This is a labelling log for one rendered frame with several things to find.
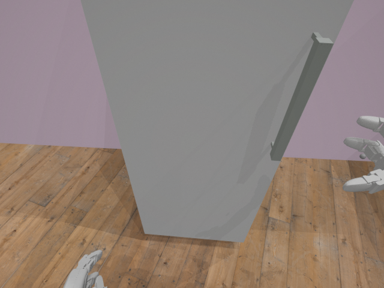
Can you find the robot left hand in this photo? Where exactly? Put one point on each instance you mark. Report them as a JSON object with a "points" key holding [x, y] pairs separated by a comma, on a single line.
{"points": [[79, 278]]}

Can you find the fridge door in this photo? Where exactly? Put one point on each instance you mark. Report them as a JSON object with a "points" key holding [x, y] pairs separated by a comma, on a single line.
{"points": [[198, 90]]}

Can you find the handle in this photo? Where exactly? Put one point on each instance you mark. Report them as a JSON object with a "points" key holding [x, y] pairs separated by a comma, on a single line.
{"points": [[316, 59]]}

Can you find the robot right hand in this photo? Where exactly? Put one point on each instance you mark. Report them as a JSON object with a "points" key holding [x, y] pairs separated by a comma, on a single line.
{"points": [[374, 151]]}

